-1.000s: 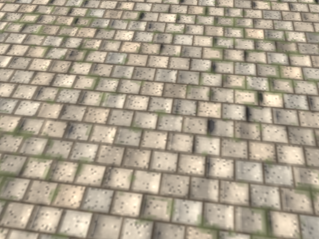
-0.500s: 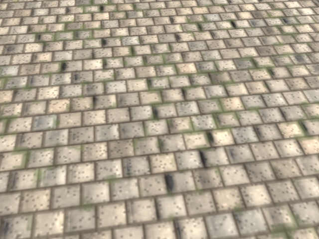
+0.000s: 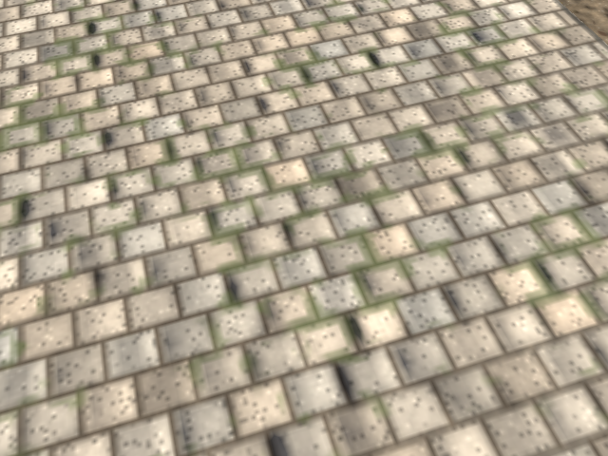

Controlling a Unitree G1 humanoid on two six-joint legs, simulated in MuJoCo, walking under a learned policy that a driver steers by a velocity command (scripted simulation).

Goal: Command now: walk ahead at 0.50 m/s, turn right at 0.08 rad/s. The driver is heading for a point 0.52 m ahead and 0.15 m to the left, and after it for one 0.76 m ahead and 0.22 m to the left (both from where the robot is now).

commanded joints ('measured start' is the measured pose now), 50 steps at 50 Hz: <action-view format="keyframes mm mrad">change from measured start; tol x32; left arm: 1 26 110 34 -34 5 -29 1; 21 326 22 -3 115 2 -17 36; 41 -251 72 6 -18 -14 -39 -3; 50 107 138 41 89 2 -41 22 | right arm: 1 19 -76 -21 -58 -9 1 -2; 15 -329 -53 0 -167 -11 -10 37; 21 161 -256 -73 -40 -19 -4 26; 50 27 -121 -28 -39 26 -7 -16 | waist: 1 0 -114 -85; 16 65 -86 22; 21 -52 302 -427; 50 107 -151 -180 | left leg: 1 -188 73 -49 -16 101 -12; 16 -197 -10 -16 -633 364 25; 19 226 -66 40 -648 333 94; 21 806 300 -678 -769 74 315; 36 273 88 -60 -1034 401 187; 45 403 113 -100 -689 690 125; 48 -275 -108 -115 103 -208 10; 50 -338 -4 -96 129 -56 24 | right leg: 1 191 -255 298 -298 131 -192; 19 327 -207 63 95 577 -54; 22 -383 -10 180 812 -412 29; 37 -271 -131 46 136 277 81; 44 -128 -73 50 -11 113 20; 47 754 -431 557 -29 -13 -203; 50 472 -387 464 -204 -178 -144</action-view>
